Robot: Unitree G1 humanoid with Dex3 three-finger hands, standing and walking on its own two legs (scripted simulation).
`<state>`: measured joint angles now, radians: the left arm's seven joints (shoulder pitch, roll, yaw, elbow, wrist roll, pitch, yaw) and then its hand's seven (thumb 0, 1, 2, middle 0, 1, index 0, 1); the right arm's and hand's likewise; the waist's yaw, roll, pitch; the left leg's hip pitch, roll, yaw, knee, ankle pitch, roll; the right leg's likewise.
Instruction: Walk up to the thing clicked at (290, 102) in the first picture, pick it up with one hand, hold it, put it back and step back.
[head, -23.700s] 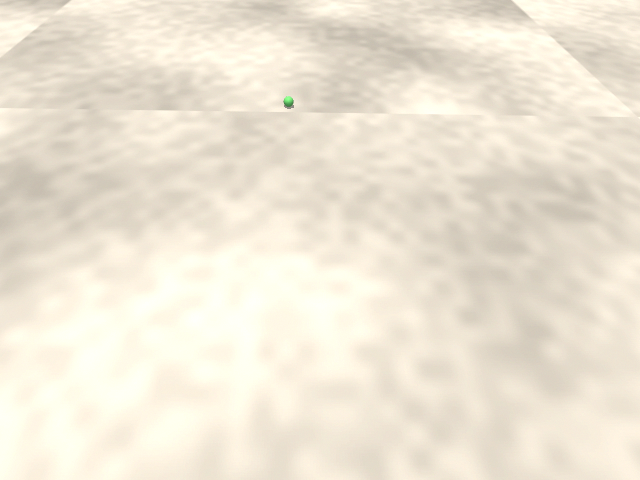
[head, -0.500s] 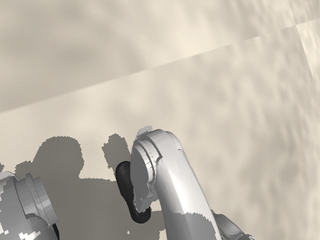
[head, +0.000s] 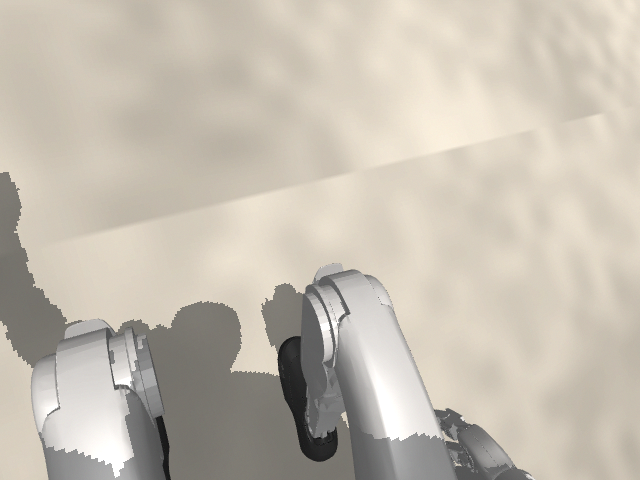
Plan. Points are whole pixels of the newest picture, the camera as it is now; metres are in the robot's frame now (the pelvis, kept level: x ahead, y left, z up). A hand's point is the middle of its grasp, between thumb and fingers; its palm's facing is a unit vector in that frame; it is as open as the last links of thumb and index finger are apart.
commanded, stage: settle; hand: left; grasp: from above
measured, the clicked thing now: out of the picture +0.49 +0.35 -0.19
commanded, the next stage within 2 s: lift in 0.06 s
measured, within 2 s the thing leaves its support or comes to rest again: neither
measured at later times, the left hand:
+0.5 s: hand out of the picture +0.45 +0.35 -0.10, palm faces -0.47 -0.12 -0.87, open 7.6 cm
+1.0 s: hand out of the picture +0.38 +0.33 +0.08, palm faces -0.42 -0.14 -0.90, open 7.6 cm
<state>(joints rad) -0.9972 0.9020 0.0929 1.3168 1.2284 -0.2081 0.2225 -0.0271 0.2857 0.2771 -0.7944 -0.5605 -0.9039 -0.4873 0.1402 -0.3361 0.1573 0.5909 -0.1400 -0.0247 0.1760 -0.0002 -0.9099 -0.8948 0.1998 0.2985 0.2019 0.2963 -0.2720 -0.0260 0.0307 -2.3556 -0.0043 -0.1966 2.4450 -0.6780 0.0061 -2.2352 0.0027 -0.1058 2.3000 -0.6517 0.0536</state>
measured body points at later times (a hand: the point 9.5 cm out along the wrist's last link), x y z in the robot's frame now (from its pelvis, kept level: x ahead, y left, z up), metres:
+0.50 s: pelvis +0.00 +0.00 +0.03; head +0.23 +0.09 +0.41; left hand +0.47 +0.35 -0.05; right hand +0.06 -0.27 -0.06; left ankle +0.07 +0.12 -0.29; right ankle +0.12 -0.13 -0.29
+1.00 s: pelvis +0.00 +0.00 +0.16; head +0.17 +0.05 +0.57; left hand +0.40 +0.34 +0.13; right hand +0.16 -0.25 +0.04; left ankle +0.07 +0.12 -0.29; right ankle +0.11 -0.13 -0.29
